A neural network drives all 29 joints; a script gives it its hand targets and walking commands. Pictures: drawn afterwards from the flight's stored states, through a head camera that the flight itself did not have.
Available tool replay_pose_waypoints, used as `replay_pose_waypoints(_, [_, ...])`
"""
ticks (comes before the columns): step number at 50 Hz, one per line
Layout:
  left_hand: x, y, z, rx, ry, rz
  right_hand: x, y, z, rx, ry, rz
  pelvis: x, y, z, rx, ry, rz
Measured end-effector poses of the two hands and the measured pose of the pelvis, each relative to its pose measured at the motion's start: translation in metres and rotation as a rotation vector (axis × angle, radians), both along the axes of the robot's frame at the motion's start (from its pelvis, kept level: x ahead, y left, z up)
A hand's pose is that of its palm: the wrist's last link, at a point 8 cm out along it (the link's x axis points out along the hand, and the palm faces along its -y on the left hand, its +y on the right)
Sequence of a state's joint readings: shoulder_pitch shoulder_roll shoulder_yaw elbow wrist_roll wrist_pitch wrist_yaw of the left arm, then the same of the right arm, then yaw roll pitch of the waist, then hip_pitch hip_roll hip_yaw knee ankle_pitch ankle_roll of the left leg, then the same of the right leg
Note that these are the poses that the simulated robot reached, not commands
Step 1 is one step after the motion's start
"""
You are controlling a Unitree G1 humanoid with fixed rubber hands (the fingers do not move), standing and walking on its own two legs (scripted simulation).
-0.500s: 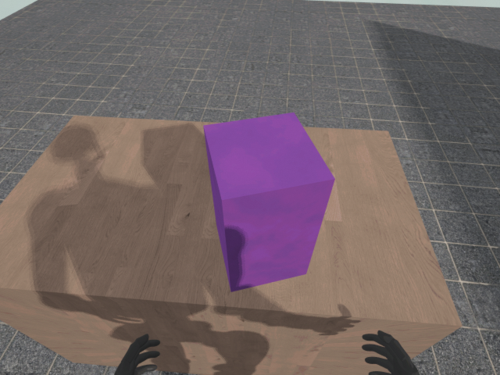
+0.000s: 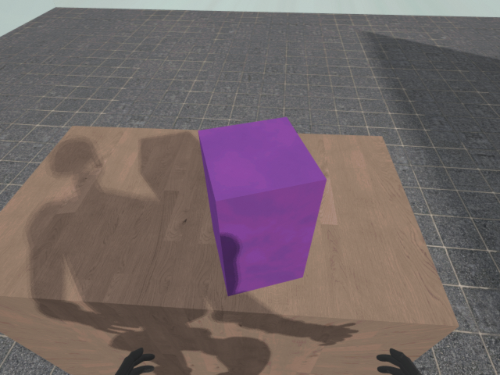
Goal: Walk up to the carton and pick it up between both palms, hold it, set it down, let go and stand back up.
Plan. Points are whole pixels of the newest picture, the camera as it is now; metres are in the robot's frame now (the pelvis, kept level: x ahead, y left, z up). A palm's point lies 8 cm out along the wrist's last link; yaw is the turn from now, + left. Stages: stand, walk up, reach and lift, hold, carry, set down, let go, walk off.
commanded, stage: stand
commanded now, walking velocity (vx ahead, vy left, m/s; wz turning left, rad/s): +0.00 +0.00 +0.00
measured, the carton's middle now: (255, 211) +0.42 +0.01 +0.03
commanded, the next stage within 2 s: none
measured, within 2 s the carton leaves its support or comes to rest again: neither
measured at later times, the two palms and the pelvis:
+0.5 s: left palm out of the picture -0.02 +0.25 -0.13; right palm out of the picture -0.02 -0.24 -0.12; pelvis -0.04 +0.00 +0.00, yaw +2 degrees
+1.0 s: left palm out of the picture -0.10 +0.25 -0.14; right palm out of the picture -0.07 -0.23 -0.13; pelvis -0.06 +0.01 +0.00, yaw +3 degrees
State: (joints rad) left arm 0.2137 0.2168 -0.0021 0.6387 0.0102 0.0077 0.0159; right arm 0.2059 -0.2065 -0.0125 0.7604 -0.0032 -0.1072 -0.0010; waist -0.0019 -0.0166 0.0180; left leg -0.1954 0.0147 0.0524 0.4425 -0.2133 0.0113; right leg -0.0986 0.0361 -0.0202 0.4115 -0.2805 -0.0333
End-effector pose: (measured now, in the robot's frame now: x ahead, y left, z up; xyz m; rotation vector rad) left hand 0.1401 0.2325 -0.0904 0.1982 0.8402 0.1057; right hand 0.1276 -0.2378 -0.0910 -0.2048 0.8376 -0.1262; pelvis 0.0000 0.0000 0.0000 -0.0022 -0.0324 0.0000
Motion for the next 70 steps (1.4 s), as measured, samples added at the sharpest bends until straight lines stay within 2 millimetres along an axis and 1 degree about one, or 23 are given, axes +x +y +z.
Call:
replay_pose_waypoints(4, [-0.027, 0.009, -0.01, 0.005, 0.051, 0.037, -0.023, -0.01, -0.007, -0.023, 0.066, -0.034, 0.002, -0.001, -0.001, -0.004, -0.011, 0.009])
replay_pose_waypoints(8, [-0.058, 0.014, -0.02, 0.01, 0.123, 0.063, -0.049, -0.016, -0.013, -0.033, 0.131, -0.053, -0.001, -0.001, -0.001, -0.007, -0.018, 0.016])
replay_pose_waypoints(13, [-0.095, 0.017, -0.028, 0.015, 0.208, 0.077, -0.084, -0.017, -0.02, -0.036, 0.213, -0.058, -0.01, -0.001, 0.0, -0.01, -0.025, 0.022])
replay_pose_waypoints(17, [-0.12, 0.018, -0.032, 0.014, 0.259, 0.086, -0.108, -0.015, -0.025, -0.033, 0.264, -0.06, -0.019, 0.0, 0.0, -0.012, -0.031, 0.026])
replay_pose_waypoints(27, [-0.167, 0.019, -0.043, 0.0, 0.348, 0.101, -0.158, -0.005, -0.033, -0.026, 0.36, -0.068, -0.039, 0.005, -0.001, -0.017, -0.036, 0.034])
replay_pose_waypoints(36, [-0.202, 0.02, -0.052, -0.016, 0.421, 0.117, -0.19, 0.003, -0.037, -0.026, 0.424, -0.083, -0.052, 0.011, -0.003, -0.018, -0.029, 0.041])
replay_pose_waypoints(40, [-0.217, 0.021, -0.053, -0.019, 0.455, 0.128, -0.198, 0.006, -0.038, -0.023, 0.445, -0.085, -0.056, 0.013, -0.003, -0.017, -0.022, 0.043])
replay_pose_waypoints(45, [-0.234, 0.022, -0.053, -0.017, 0.496, 0.146, -0.202, 0.009, -0.039, -0.019, 0.457, -0.088, -0.06, 0.014, -0.003, -0.014, -0.014, 0.043])
replay_pose_waypoints(52, [-0.245, 0.021, -0.053, -0.015, 0.524, 0.17, -0.199, 0.01, -0.042, -0.013, 0.455, -0.09, -0.06, 0.013, -0.004, -0.012, -0.009, 0.044])
replay_pose_waypoints(59, [-0.241, 0.016, -0.054, -0.021, 0.526, 0.179, -0.193, 0.01, -0.044, -0.005, 0.451, -0.095, -0.056, 0.011, -0.004, -0.014, -0.006, 0.044])
replay_pose_waypoints(70, [-0.218, 0.007, -0.054, -0.03, 0.51, 0.178, -0.185, 0.009, -0.044, 0.002, 0.475, -0.105, -0.043, 0.006, -0.003, -0.012, 0.002, 0.047])
